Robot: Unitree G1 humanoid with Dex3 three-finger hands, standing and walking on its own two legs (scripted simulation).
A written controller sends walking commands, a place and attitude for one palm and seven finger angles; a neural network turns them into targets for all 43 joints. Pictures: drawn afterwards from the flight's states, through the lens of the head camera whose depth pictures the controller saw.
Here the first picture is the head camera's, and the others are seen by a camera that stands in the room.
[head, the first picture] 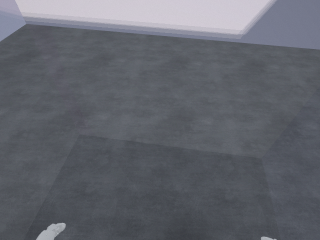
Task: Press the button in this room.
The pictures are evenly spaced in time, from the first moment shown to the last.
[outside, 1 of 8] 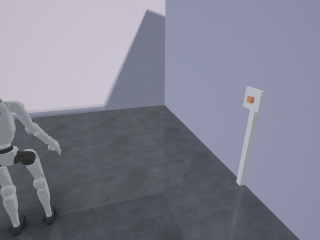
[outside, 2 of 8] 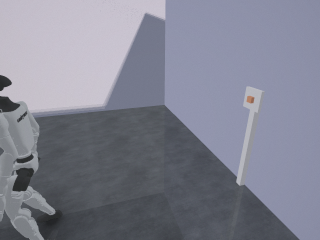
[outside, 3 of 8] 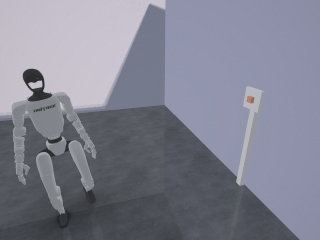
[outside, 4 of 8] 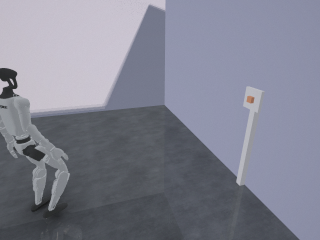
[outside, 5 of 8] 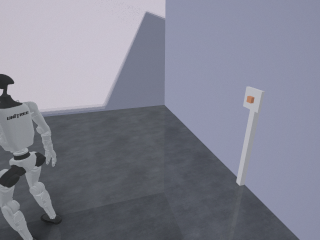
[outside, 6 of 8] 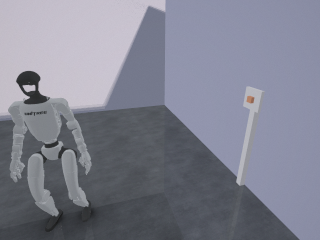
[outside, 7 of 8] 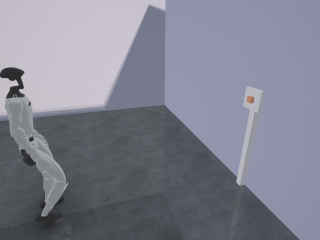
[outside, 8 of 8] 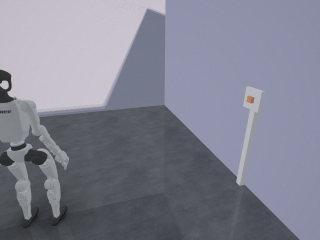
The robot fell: no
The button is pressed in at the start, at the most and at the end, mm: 0 0 0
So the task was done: no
